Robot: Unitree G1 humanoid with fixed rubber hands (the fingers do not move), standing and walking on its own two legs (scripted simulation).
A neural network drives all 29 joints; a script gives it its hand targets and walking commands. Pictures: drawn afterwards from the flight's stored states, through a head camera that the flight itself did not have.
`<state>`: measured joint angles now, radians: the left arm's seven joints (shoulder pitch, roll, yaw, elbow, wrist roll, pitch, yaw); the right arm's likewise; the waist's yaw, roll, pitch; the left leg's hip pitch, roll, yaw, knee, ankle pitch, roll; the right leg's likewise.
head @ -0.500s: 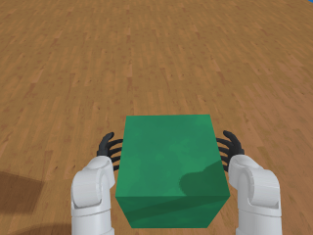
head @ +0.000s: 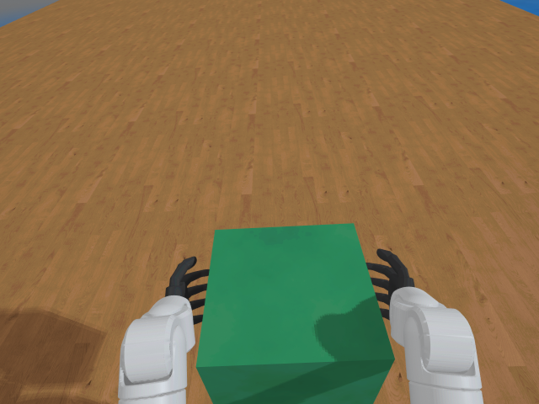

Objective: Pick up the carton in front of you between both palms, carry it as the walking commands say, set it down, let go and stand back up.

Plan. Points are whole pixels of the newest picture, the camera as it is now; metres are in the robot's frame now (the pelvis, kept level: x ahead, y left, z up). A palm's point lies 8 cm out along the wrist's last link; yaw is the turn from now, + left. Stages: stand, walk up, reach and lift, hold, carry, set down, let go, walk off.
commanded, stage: carry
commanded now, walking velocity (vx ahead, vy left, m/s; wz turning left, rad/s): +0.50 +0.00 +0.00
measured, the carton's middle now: (289, 330) +0.27 +0.01 -0.01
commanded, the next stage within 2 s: none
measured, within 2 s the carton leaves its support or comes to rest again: neither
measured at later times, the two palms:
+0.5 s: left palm (201, 167) +0.60 +0.18 +0.06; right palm (342, 165) +0.57 -0.11 +0.07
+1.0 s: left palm (236, 98) +0.92 +0.13 +0.07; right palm (341, 93) +0.93 -0.17 +0.06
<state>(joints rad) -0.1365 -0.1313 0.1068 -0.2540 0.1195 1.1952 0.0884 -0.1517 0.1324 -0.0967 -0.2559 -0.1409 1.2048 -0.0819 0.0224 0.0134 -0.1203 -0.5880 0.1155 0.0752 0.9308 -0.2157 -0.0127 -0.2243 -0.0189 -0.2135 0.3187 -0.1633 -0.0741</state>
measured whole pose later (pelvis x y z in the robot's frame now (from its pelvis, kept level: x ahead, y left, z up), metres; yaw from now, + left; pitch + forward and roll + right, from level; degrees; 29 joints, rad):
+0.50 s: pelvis +0.32 +0.06 +0.00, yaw -4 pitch +4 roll -1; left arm -0.14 -0.13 0.09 -0.30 0.13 1.21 0.09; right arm -0.13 0.13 -0.10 -0.29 -0.11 1.19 -0.09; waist -0.02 -0.02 -0.08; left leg -0.25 0.03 0.22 0.34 -0.17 0.07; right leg -0.57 -0.10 -0.07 1.01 -0.26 0.01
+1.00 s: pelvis +0.66 -0.02 +0.00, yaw +0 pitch +4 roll +1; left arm -0.15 -0.13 0.10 -0.32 0.12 1.20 0.09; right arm -0.16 0.13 -0.10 -0.32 -0.13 1.21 -0.09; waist 0.02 0.01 -0.04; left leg -0.53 0.08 0.09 1.03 -0.28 0.01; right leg -0.25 -0.03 -0.23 0.34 -0.17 -0.07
